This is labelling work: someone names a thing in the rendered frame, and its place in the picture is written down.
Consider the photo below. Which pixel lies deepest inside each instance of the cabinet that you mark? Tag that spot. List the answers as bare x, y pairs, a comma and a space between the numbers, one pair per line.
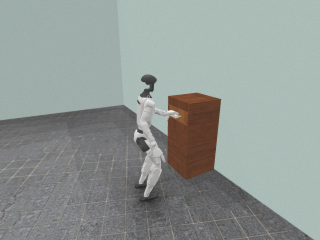
191, 148

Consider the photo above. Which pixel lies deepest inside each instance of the robot right hand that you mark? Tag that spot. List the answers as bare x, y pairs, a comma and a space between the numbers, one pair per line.
157, 153

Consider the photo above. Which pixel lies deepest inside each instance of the robot left hand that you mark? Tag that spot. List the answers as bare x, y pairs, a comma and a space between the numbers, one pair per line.
171, 112

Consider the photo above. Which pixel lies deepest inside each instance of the right robot foot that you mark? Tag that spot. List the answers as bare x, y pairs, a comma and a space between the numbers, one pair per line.
151, 196

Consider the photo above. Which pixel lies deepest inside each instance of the left robot forearm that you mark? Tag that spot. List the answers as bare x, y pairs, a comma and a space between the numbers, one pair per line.
160, 112

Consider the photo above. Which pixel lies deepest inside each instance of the humanoid robot head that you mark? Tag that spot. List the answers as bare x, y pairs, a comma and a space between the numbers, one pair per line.
149, 80

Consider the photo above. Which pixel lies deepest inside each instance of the drawer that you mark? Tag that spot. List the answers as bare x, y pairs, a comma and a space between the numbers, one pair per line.
184, 115

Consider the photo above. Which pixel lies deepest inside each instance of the right robot upper arm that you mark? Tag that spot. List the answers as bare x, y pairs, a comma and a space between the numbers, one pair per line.
148, 106

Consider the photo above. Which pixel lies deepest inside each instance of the right robot forearm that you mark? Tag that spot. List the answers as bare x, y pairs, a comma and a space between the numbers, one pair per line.
148, 134

